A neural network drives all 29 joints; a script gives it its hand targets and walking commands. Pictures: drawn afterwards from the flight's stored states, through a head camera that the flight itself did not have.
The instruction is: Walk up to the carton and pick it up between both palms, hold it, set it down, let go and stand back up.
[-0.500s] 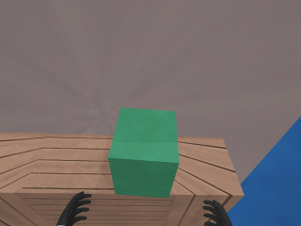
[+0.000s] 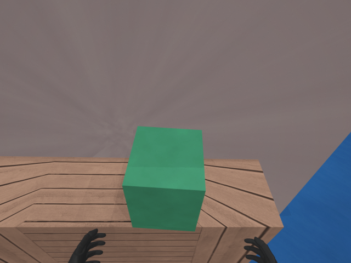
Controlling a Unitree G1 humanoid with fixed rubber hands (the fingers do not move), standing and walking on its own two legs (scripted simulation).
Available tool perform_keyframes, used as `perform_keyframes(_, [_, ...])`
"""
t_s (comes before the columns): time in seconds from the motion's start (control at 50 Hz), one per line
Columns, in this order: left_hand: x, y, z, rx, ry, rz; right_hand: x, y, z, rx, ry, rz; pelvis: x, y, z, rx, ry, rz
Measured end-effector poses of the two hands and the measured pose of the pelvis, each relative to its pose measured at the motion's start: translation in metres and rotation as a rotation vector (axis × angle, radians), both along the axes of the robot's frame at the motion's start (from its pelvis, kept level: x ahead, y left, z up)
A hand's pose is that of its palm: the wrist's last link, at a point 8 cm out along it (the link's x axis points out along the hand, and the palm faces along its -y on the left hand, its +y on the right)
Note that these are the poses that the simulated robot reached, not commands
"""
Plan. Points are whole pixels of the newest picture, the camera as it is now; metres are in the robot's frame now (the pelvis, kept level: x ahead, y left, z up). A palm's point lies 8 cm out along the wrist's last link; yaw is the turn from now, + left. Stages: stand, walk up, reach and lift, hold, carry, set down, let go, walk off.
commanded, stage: let go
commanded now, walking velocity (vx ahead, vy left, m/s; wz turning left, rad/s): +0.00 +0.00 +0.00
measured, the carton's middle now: (166, 179) +0.40 +0.05 -0.10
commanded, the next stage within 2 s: stand in 0.40 s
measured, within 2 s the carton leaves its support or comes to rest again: neither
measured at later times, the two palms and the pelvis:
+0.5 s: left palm out of the picture +0.15 +0.24 -0.09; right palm out of the picture +0.14 -0.23 -0.09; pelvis +0.00 +0.00 +0.00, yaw +0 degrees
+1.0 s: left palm out of the picture +0.03 +0.30 -0.12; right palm out of the picture +0.06 -0.26 -0.12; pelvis -0.02 +0.02 +0.00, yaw +3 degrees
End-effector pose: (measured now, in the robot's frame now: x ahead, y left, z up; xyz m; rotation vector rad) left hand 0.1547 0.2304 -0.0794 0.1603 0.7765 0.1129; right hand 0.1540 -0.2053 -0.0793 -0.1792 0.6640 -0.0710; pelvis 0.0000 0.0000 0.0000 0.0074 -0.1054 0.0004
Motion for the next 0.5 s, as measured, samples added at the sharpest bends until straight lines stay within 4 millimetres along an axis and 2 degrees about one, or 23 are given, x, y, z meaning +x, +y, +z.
perform_keyframes(0.42, [0.004, -0.007, -0.002, 0.003, 0.054, -0.008, -0.002, -0.011, -0.006, -0.011, 0.052, 0.004, 0.001, 0.000, 0.001, -0.001, 0.032, -0.006])
perform_keyframes(0.5, [-0.004, 0.007, -0.009, 0.031, 0.060, -0.002, -0.011, -0.026, -0.016, -0.064, 0.164, -0.003, 0.000, 0.001, -0.002, -0.007, 0.054, 0.001])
